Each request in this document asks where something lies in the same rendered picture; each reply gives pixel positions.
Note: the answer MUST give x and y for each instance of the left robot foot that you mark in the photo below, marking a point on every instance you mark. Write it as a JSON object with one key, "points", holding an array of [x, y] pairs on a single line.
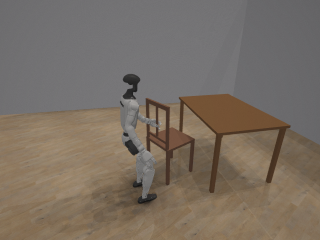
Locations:
{"points": [[136, 184]]}

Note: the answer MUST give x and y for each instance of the robot torso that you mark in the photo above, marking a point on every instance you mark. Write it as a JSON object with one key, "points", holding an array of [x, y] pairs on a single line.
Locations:
{"points": [[123, 116]]}

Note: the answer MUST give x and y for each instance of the robot right hand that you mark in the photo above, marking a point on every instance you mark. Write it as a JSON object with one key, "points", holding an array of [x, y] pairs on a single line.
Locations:
{"points": [[146, 156]]}

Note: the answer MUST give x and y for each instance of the left robot forearm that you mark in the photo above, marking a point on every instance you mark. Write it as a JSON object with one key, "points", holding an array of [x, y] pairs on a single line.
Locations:
{"points": [[143, 119]]}

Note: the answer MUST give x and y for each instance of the table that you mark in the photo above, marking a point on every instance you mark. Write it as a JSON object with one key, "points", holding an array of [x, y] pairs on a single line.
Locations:
{"points": [[224, 114]]}

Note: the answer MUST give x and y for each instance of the right robot upper arm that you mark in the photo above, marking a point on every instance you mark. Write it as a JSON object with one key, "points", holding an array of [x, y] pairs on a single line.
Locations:
{"points": [[133, 108]]}

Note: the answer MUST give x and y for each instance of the robot left hand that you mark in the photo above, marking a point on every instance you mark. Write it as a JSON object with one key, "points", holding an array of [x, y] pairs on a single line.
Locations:
{"points": [[153, 123]]}

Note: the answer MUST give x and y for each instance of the chair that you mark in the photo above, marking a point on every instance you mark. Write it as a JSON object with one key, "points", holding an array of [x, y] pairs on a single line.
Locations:
{"points": [[169, 139]]}

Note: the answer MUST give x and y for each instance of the right robot forearm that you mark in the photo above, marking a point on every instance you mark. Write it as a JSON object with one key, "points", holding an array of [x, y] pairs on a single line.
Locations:
{"points": [[133, 137]]}

